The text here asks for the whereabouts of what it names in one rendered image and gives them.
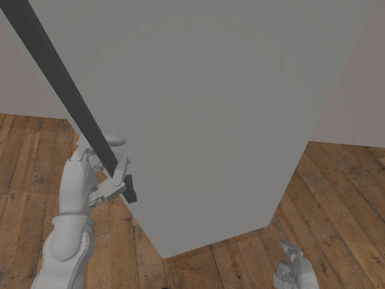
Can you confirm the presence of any fridge door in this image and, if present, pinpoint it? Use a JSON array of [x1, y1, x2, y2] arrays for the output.
[[0, 0, 375, 259]]

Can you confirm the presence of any handle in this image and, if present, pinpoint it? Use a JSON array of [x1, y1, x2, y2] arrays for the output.
[[0, 0, 137, 204]]

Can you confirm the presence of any robot left forearm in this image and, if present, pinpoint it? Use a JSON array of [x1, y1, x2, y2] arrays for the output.
[[31, 213, 94, 289]]

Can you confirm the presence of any robot right hand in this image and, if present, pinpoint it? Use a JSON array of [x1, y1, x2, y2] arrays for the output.
[[273, 239, 319, 289]]

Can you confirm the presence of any robot left hand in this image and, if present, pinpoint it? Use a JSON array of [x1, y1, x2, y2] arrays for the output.
[[59, 131, 131, 217]]

